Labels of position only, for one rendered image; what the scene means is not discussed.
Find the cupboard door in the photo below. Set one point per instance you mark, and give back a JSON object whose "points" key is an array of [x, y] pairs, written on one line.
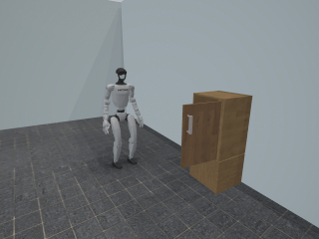
{"points": [[201, 145]]}

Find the handle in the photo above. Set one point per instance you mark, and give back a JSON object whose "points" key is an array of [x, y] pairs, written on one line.
{"points": [[190, 120]]}

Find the robot right thigh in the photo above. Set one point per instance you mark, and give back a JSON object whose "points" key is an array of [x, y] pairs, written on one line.
{"points": [[116, 130]]}

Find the robot left upper arm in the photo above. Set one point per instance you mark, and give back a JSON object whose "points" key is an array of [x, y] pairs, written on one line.
{"points": [[131, 94]]}

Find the humanoid robot torso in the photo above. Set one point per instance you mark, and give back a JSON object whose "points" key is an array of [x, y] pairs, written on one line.
{"points": [[120, 98]]}

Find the left robot hand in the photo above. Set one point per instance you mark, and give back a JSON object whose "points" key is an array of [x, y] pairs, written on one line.
{"points": [[140, 120]]}

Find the left robot forearm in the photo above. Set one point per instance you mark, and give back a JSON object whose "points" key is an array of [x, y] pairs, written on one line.
{"points": [[136, 109]]}

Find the right robot hand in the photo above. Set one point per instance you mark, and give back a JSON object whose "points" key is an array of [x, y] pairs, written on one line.
{"points": [[106, 126]]}

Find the robot right upper arm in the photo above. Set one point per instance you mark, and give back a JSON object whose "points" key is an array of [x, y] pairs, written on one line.
{"points": [[109, 89]]}

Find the right robot forearm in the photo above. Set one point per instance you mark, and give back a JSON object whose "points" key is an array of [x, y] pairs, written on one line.
{"points": [[105, 110]]}

